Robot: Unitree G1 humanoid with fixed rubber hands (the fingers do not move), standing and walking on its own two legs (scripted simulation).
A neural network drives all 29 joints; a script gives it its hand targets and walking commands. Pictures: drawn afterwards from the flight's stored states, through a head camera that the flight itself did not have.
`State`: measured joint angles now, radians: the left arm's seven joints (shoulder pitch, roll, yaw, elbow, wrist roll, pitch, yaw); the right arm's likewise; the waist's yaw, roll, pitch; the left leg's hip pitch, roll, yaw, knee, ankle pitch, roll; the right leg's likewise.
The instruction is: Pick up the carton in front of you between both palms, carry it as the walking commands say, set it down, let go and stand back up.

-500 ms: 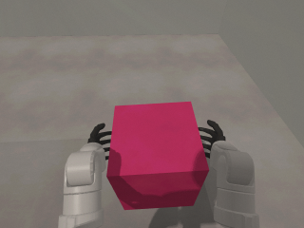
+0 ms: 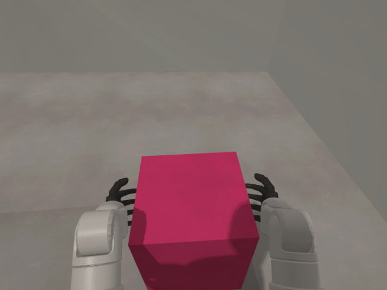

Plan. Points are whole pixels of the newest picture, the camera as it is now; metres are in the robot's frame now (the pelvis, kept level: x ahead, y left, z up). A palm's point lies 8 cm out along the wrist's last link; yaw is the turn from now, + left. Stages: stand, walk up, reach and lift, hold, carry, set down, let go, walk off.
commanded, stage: carry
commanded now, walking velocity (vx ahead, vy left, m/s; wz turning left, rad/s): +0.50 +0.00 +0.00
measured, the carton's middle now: (192, 224) +0.29 +0.00 -0.02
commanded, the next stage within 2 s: none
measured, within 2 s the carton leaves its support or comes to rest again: neither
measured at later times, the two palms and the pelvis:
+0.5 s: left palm (148, 120) +0.56 +0.12 +0.07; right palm (249, 117) +0.59 -0.17 +0.07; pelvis +0.31 -0.05 +0.01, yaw +4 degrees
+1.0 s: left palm (146, 70) +0.88 +0.16 +0.07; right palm (223, 69) +0.88 -0.13 +0.08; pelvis +0.60 +0.01 +0.01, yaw +1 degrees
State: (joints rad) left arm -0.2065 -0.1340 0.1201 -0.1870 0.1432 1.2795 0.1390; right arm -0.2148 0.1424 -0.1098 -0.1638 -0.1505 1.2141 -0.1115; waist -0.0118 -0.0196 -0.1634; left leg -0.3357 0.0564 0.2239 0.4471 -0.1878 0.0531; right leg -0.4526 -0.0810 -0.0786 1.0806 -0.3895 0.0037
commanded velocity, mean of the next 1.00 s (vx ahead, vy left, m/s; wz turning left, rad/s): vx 0.34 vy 0.00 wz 0.00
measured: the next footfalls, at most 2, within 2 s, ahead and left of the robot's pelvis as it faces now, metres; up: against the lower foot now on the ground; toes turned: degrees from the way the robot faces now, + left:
right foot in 0.30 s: +0.36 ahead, -0.13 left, +0.00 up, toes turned -10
left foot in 0.74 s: +0.64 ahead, +0.10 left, +0.00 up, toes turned +12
